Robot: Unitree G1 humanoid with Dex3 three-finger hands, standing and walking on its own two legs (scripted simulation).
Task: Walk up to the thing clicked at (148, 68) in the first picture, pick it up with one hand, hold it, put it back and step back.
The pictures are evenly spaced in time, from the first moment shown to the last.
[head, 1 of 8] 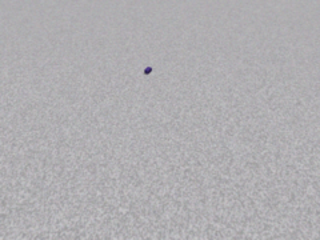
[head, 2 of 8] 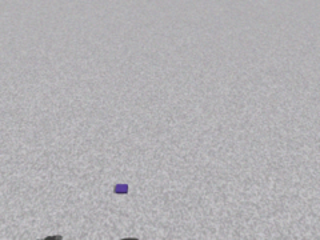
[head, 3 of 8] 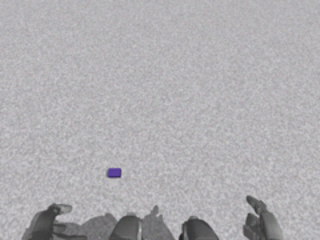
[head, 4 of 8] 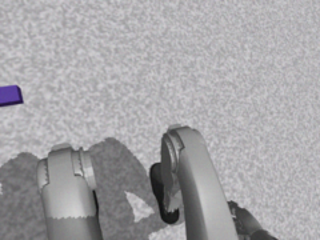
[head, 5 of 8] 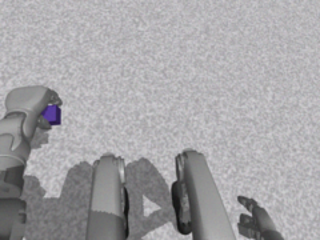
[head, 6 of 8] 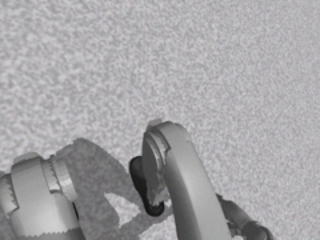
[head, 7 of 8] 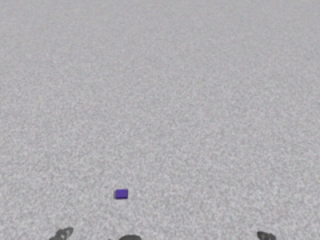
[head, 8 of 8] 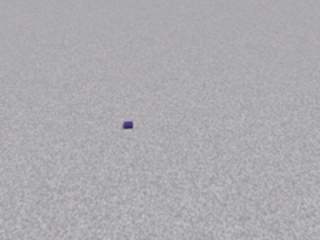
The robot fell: no
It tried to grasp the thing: yes
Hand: left
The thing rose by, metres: 0.69
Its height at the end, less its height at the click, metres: +0.00
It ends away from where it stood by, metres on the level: 0.01
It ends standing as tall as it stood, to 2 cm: yes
